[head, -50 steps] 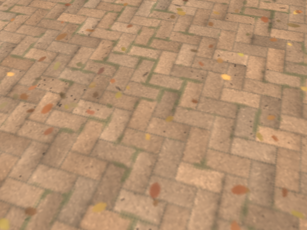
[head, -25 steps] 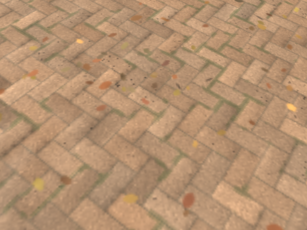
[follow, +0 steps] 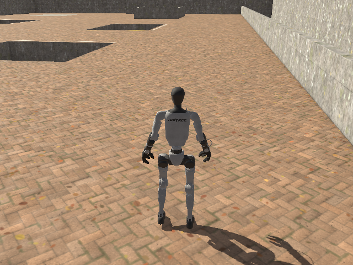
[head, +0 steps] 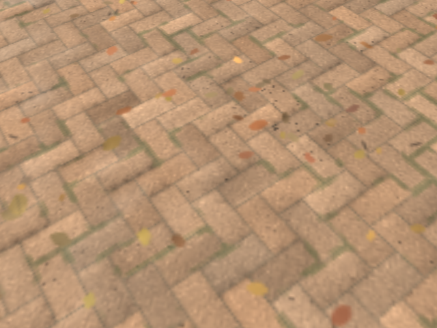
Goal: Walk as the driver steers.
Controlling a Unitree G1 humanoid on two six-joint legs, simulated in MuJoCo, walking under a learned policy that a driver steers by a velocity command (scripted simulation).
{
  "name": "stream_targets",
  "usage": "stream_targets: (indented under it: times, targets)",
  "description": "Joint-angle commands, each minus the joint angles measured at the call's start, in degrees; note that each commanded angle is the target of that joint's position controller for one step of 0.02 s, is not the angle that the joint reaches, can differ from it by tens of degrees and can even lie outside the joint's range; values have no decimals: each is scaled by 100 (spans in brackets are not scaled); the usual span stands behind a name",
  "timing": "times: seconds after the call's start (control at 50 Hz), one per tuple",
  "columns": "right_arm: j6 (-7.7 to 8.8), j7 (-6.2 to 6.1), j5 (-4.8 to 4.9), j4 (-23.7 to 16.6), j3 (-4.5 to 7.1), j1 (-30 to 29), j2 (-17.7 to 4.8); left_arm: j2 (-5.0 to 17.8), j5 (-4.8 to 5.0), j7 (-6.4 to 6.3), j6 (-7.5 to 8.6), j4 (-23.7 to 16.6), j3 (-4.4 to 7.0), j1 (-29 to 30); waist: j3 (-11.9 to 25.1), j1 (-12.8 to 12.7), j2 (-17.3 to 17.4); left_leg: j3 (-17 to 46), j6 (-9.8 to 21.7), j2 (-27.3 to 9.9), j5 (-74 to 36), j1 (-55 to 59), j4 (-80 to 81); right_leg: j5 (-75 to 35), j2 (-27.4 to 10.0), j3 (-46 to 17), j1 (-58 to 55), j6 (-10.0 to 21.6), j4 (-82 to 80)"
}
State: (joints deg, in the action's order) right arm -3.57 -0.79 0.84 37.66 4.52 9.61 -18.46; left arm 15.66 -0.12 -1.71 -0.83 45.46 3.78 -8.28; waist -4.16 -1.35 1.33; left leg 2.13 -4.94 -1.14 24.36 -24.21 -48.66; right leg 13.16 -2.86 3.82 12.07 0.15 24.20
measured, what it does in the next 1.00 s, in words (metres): steps on the spot: left foot, then right foot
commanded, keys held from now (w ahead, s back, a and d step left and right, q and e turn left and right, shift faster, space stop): no key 0.72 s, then w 0.28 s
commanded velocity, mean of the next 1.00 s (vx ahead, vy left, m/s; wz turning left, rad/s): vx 0.06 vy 0.00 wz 0.08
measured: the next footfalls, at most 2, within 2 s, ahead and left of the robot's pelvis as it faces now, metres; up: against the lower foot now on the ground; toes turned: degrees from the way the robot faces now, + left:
left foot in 0.10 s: +0.04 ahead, +0.14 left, +0.00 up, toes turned +1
right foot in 0.40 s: +0.04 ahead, -0.11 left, +0.00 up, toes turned +2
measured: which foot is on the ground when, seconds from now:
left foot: up 0.00-0.08, down 0.10-1.00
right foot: down 0.00-0.10, up 0.12-0.38, down 0.40-0.96, up 0.98-1.00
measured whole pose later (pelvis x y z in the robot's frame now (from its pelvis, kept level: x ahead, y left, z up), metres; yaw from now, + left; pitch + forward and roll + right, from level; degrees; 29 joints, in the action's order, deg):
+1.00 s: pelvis +0.05 +0.04 -0.01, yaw +2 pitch +0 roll +0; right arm 4.6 0.1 1.5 56.5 3.5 15.5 -14.4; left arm 15.7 1.5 -1.0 2.3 57.6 2.3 -16.2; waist -0.3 0.3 -2.0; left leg -2.1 2.8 1.6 19.8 -11.1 -31.8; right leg 24.5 -2.1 -1.8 11.8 0.3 38.8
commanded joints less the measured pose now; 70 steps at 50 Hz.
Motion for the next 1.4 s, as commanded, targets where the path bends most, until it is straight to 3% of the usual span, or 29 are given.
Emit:
stream_targets:
  times: [0.02, 0.08, 0.1, 0.12, 0.14, 0.2, 0.34, 0.38, 0.42, 0.44, 0.52, 0.72, 0.76, 0.82, 0.88, 0.92, 0.96, 0.98, 1.0, 1.04, 1.1, 1.18, 1.24, 1.3, 1.32, 1.34, 1.36, 1.38, 1.4]
  targets:
    - [83, 27, -12, -458, 80, -113, -437, 1232, 87, 64, 46, -282, 283, 137, 804, -44, -1173, -326, 117, 111, -243, 430, 1023, -2479, -1321, -945, -718, 1277, -384]
    - [80, 42, -51, -251, 110, 318, -516, 943, 168, 109, 74, -66, 146, -61, 803, 210, -793, -228, 545, 107, -2025, 1937, 3000, -1661, -1014, -650, -35, 629, 197]
    - [73, -27, -79, -308, 165, 418, -879, 570, -77, 163, 128, -87, 8, -241, 1147, 49, 311, 1021, 817, -917, -3699, 2804, 2956, -211, -572, -196, 648, 77, 1116]
    - [108, -19, -234, -420, 108, 99, -963, 376, -141, 154, 156, -214, -57, -163, 1046, -54, 1278, 1930, 1761, -1879, -4217, 2334, 2858, 1852, -78, -78, 1223, -305, 1531]
    - [219, 30, -285, -403, 48, 74, -650, 778, -68, 92, 115, -249, 37, 205, 984, 274, 901, 1915, 2153, -1836, -3690, 1944, 2970, 2205, -157, -418, 1147, -438, 2187]
    - [422, 41, -195, -197, 8, -280, -574, 944, -3, 19, 7, -52, 157, 35, 672, 118, 874, 1300, 1750, -1313, -3432, 1819, 2986, 1753, -192, -640, 1400, -490, 2755]
    - [380, 18, -152, 155, -64, -446, -351, 578, 50, 42, -1, 123, 23, -42, 783, 119, 661, 928, 1702, -1017, -3523, 1626, 2770, 826, -55, -427, 371, -504, 1223]
    - [365, 30, -83, 289, -110, -481, -260, 543, -7, 69, 28, 233, -12, -253, 729, -78, 501, 863, 1433, -840, -2740, 1380, 2713, -483, -1, -369, -313, -365, -137]
    - [433, 80, -210, 418, -131, -93, -195, 1102, -72, 44, 41, 238, 69, -252, 712, 255, -299, 555, 925, -331, -1506, 1016, 2567, -1920, -478, -841, -818, -57, -66]
    - [424, 73, -221, 474, -129, -38, -151, 1099, 0, 68, 48, 332, 86, -89, 635, 368, -746, 248, 726, -47, -1176, 1286, 2661, -980, -441, -800, -267, 191, 3]
    - [308, -42, -161, 625, -87, -374, -256, 698, -51, 94, 191, 456, -33, 0, 381, 133, -499, 208, 660, -49, -1648, 1482, 2445, -514, -215, -696, 60, -15, -211]
    - [330, -78, -129, 1259, -65, -140, -232, 635, -23, 8, 180, 839, -110, -117, 347, 76, -131, 143, 567, -45, -1909, 1446, 2509, -570, -78, -586, -143, 8, -143]
    - [315, -103, -78, 1410, -47, 3, -250, 685, 34, -12, 146, 941, -84, -246, 393, 71, -189, -72, 630, 170, -402, 1331, 2341, 928, 43, -526, -78, 144, -140]
    - [435, -111, -16, 1385, -50, -48, -206, 778, 107, -35, 189, 899, -51, -353, -289, 6, -443, -76, 790, 211, 1195, 356, 1993, 3030, -324, -1216, 346, 575, -484]
    - [714, -10, 59, 1328, -81, -141, 10, 1082, 165, -5, 356, 1028, 63, -730, -421, -12, -1151, -411, 781, 208, 152, -81, 1014, 3373, -1363, -2719, 34, 1196, -1250]
    - [817, 61, 102, 1420, -77, 107, 19, 1024, 185, 31, 395, 916, 57, -424, -450, 233, -1130, -367, 960, 105, 84, 541, 1473, 2852, -1359, -2614, 453, 1170, -1199]
    - [854, 68, 94, 1882, 36, 1144, -230, 686, 185, 85, 406, 636, -36, 264, -246, 726, -581, 117, 1112, -72, -361, 2184, 2527, 1617, -557, -1397, 1378, 621, -170]
    - [879, 68, 87, 2110, 184, 1811, -735, 309, 141, 99, 496, 409, -129, 499, -49, 839, 869, 1817, 1548, -924, 176, 2997, 3249, 938, 280, -252, 2231, 147, 1665]
    - [941, 142, 23, 2121, 222, 2169, -979, 444, 147, 76, 612, 249, -100, 603, 80, 984, 1493, 3564, 2165, -1899, -336, 3569, 3792, 1755, 509, -405, 3162, 33, 3129]
    - [1050, 163, -70, 1953, 21, 1652, -348, 583, 310, 170, 720, 402, -52, 204, 24, 541, 534, 2843, 2056, -1823, -1136, 3757, 3562, 1432, 29, -896, 3831, 307, 4297]
    - [917, 131, -77, 1884, -126, 1333, -79, 516, 166, 259, 712, 405, -3, 354, -28, 349, 327, 1246, 1564, -1383, -4140, 3376, 3477, 617, -262, -536, 3546, 280, 3767]
    - [714, -69, -112, 1839, -152, 1176, -299, -44, 90, 353, 592, 175, -199, 927, 66, 354, 423, 61, 1356, -726, -5070, 2125, 3530, -497, 156, 72, 1883, -57, 1648]
    - [706, -99, -76, 1947, -94, 1264, -542, 277, 119, 317, 506, 152, -128, 876, 281, 250, 707, 118, 1297, -898, -5077, 1869, 3435, -1305, 352, -46, 876, 20, 1002]
    - [722, -100, 6, 1918, -94, 878, -439, 695, 16, 254, 478, 463, 65, 22, 622, -306, 537, 98, 1015, -817, -5347, 2062, 2529, -1796, 476, -164, -121, 387, 391]
    - [717, -81, -41, 1951, -108, 1032, -384, 862, -32, 216, 479, 560, 133, -279, 824, -421, 249, -20, 821, -557, -4854, 1873, 1857, -2742, 266, -318, -750, 511, 217]
    - [727, -58, -233, 1937, -185, 1529, -129, 1217, -123, 186, 464, 599, 192, -632, 1493, -255, -622, -146, 579, -144, -2688, 928, 609, -4901, -728, -1294, -2169, 942, 736]
    - [679, -50, -154, 2125, -332, 2208, 409, 969, -174, 216, 412, 685, 74, -793, 2385, -47, -1582, -15, 289, 413, 1221, 349, -1077, -5266, -1949, -2841, -2736, 1955, 310]
    - [612, -40, -38, 2173, -231, 2013, 68, 688, -28, 286, 411, 668, -15, -546, 2139, -44, -1052, 498, 227, 308, 1600, 337, -1706, -3792, -1786, -3108, -1959, 1949, -168]
    - [539, -66, 57, 2041, -171, 1549, -92, 606, 63, 295, 424, 578, -45, 45, 1298, 58, -820, 331, 217, 126, 1379, -52, -1917, -2544, -1599, -2644, -1181, 1735, -458]
Velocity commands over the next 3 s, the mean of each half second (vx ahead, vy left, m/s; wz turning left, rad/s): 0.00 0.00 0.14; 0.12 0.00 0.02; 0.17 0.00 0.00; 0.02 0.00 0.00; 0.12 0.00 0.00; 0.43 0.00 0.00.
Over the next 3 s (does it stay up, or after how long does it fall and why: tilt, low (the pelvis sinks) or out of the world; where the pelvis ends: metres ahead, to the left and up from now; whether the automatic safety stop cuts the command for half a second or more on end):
stays up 0.55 0.04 -0.03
